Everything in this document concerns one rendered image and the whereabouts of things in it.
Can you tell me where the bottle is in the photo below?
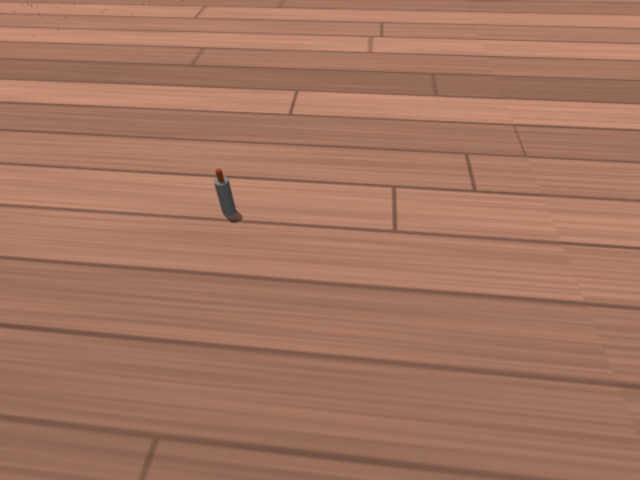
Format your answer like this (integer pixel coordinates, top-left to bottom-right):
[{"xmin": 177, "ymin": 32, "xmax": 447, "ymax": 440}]
[{"xmin": 214, "ymin": 169, "xmax": 236, "ymax": 216}]

